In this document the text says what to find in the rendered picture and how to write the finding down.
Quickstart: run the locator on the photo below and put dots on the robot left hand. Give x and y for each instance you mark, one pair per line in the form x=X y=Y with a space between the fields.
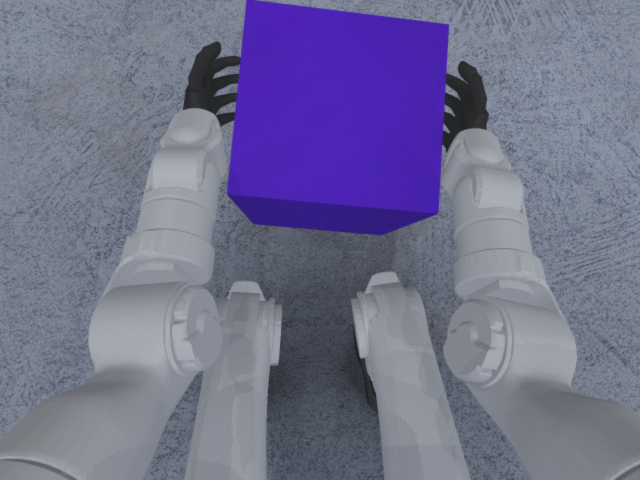
x=202 y=87

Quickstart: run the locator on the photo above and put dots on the robot right upper arm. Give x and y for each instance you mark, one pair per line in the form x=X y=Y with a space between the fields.
x=518 y=361

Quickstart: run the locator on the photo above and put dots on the robot right hand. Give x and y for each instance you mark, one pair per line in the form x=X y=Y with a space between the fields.
x=470 y=111

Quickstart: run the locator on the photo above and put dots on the left robot forearm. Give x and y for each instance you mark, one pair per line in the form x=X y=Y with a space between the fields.
x=173 y=237

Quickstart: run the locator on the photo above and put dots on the robot left upper arm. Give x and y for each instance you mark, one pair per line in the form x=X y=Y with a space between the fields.
x=147 y=343

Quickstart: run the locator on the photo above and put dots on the carton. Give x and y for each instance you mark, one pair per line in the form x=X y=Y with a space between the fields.
x=339 y=119

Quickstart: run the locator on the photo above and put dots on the right robot forearm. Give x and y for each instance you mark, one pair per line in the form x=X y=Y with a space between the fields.
x=490 y=225

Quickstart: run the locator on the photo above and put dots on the right robot shin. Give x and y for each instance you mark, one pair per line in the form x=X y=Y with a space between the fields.
x=413 y=298

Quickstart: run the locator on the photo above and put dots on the robot right thigh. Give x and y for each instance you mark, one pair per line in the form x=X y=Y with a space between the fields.
x=418 y=435

